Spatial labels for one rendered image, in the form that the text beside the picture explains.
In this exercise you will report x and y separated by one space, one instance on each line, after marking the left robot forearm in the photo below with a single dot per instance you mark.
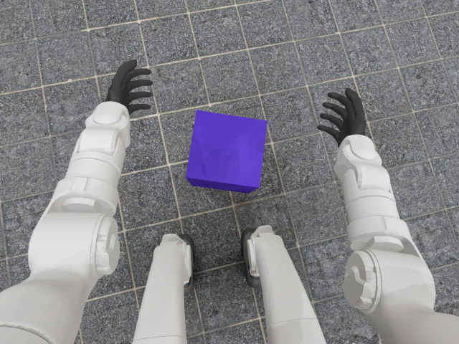
91 181

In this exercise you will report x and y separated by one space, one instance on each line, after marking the right robot hand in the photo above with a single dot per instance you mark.
353 122

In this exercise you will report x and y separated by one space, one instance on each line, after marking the robot thigh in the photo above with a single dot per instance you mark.
289 315
161 319

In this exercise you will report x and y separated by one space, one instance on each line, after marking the robot right upper arm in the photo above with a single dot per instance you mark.
395 292

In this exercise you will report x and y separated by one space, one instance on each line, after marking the left robot hand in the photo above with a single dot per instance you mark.
121 86

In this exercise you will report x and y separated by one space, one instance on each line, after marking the robot right thigh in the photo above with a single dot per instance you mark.
289 315

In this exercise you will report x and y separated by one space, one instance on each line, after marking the robot left thigh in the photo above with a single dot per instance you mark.
161 319

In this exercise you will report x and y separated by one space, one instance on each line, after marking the right robot forearm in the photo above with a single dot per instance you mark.
369 201

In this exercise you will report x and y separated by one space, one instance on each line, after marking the carton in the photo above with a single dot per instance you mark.
226 152

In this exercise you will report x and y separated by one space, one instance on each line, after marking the robot left upper arm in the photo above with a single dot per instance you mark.
70 252

